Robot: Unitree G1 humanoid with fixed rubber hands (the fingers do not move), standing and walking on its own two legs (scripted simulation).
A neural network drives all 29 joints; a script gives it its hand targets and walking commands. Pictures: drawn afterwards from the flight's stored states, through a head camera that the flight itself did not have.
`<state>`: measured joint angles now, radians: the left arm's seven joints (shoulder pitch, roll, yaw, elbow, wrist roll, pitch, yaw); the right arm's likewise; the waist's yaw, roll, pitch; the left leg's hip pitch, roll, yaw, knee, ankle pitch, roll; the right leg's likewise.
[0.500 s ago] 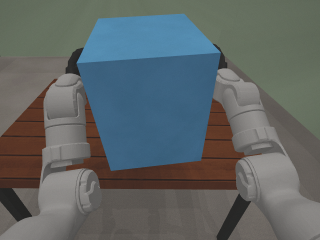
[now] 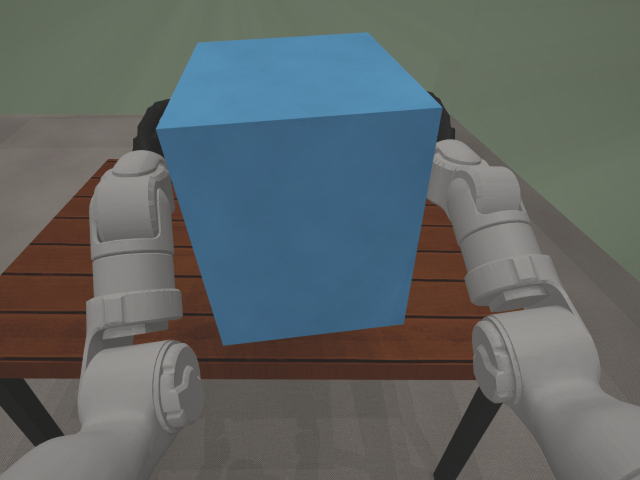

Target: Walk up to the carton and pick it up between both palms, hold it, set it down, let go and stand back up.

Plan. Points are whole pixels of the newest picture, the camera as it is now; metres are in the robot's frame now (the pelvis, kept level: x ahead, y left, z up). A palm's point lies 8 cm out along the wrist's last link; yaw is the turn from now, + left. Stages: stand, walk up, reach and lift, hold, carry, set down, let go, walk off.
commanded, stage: hold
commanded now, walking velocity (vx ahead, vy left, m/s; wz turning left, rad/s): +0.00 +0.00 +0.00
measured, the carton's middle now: (299, 181) +0.41 +0.00 +0.23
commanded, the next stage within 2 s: none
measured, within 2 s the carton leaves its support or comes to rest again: neither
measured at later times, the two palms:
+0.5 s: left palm (149, 164) +0.37 +0.17 +0.28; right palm (433, 150) +0.37 -0.16 +0.29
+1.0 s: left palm (152, 164) +0.37 +0.16 +0.28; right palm (438, 152) +0.37 -0.16 +0.29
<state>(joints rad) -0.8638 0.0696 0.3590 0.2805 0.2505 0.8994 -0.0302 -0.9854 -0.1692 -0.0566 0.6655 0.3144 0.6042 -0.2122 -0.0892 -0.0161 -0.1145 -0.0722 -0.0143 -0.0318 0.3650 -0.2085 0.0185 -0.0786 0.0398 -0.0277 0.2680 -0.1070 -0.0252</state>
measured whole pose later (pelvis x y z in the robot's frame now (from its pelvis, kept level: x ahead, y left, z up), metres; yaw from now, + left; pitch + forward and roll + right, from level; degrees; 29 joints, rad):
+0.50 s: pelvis +0.00 +0.00 +0.00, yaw +0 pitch -5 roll -1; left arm -0.88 0.08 0.37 0.31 0.24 0.89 -0.04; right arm -1.00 -0.17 -0.05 0.66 0.31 0.61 -0.23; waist -0.09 -0.02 -0.12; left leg -0.08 -0.01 -0.04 0.36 -0.21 0.01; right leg -0.08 0.04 -0.03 0.27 -0.11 -0.03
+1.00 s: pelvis +0.00 +0.00 +0.00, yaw +0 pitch -5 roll -1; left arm -0.86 0.07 0.36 0.29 0.25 0.89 -0.04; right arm -0.98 -0.17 -0.04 0.64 0.32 0.63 -0.23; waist -0.09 -0.01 -0.12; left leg -0.08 -0.01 -0.04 0.37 -0.21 0.02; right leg -0.08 0.05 -0.02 0.27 -0.11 -0.03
